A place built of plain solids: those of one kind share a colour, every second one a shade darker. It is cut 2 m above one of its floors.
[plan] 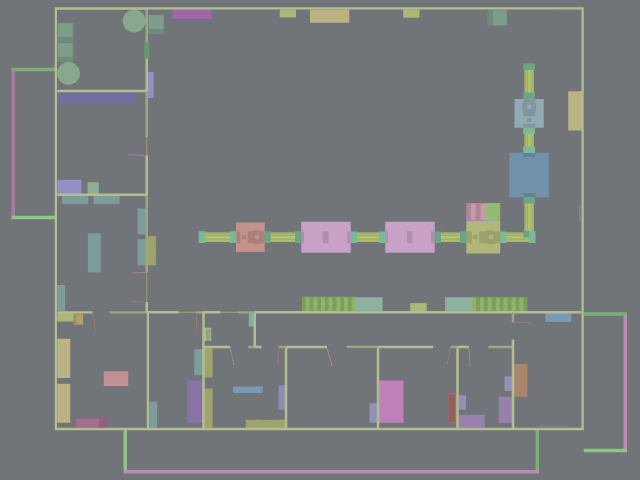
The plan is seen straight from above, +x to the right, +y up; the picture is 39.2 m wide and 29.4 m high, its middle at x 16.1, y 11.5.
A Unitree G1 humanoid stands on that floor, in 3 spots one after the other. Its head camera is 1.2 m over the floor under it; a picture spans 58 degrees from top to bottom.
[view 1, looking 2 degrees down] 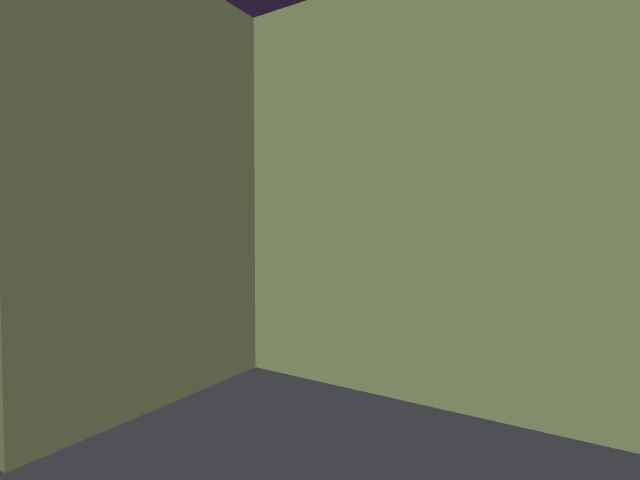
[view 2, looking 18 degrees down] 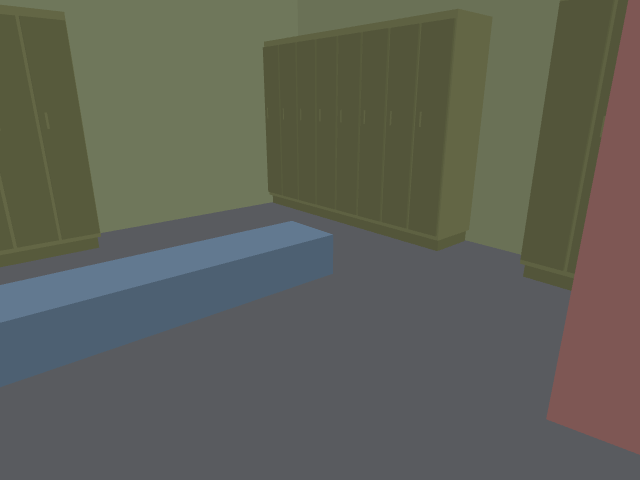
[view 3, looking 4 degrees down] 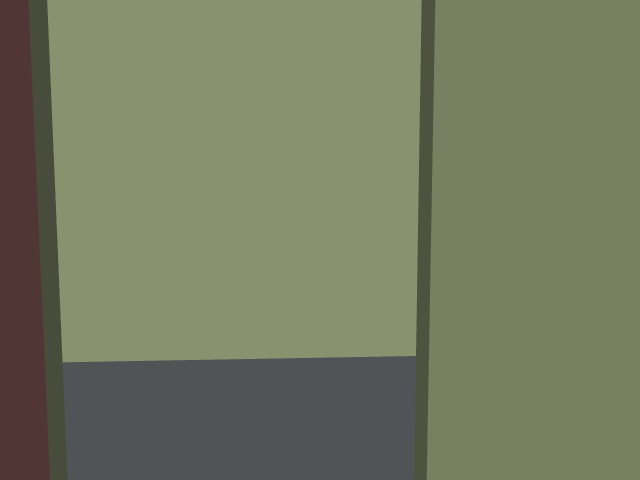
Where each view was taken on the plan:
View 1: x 16.80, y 2.50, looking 32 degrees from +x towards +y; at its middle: wall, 3.28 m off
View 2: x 12.43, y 4.30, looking -131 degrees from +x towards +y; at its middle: bench_upholstered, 2.47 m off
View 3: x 26.01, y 3.56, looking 87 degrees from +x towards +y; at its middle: wall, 3.45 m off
